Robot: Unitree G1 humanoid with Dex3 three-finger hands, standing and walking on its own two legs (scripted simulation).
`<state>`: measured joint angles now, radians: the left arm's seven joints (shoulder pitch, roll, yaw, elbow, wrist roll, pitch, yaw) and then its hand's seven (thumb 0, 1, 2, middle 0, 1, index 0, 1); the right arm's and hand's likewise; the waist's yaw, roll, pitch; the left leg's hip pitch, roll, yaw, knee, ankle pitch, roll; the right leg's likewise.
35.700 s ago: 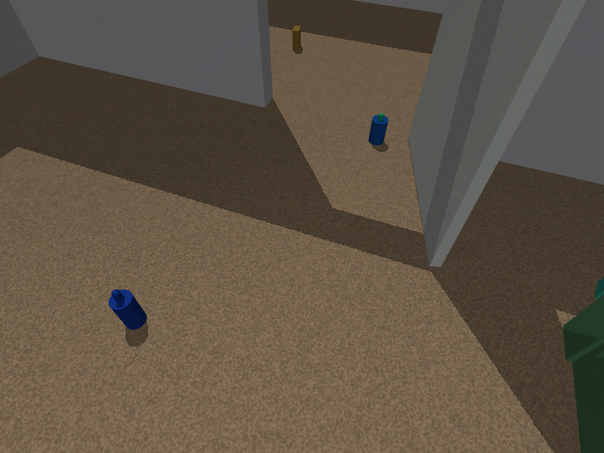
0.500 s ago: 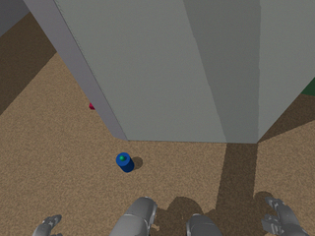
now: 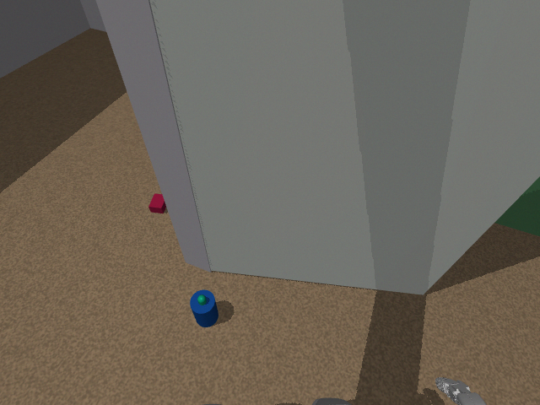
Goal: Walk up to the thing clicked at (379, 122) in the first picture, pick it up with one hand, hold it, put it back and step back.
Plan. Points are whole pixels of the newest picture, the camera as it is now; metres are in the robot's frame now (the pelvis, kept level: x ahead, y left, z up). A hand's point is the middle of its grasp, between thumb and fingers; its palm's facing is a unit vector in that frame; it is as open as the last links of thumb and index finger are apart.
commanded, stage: walk up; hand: left
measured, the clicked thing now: (204, 307) +0.49 +0.22 -0.67
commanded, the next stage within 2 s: none
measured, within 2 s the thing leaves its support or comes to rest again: neither
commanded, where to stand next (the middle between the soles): +0.01 -0.02 m, yaw -2 degrees
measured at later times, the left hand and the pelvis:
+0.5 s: hand out of the picture +0.09 +0.25 -0.14, palm faces -0.05 -0.94 -0.35, open 7.4 cm; pelvis -0.02 -0.01 +0.01, yaw -2 degrees
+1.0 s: hand out of the picture +0.05 +0.28 -0.14, palm faces -0.14 -0.93 -0.33, open 7.4 cm; pelvis -0.04 +0.02 +0.02, yaw -4 degrees
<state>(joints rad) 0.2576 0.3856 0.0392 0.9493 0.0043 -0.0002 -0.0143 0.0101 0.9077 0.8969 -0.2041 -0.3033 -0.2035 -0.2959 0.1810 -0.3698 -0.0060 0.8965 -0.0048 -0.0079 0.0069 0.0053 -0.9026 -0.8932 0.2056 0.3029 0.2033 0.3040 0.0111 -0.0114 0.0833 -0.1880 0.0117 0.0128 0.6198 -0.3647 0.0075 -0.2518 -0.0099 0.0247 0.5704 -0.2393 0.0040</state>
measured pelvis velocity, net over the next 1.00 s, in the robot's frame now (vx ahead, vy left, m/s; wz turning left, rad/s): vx -0.04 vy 0.02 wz -0.08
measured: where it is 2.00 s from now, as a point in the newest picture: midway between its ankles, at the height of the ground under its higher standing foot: outside the picture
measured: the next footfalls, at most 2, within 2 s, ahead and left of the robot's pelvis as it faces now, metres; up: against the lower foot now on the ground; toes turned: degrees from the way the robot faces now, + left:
right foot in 1.14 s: +0.08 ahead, -0.14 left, +0.00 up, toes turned -5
left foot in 1.56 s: +0.02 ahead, +0.12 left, +0.00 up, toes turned -2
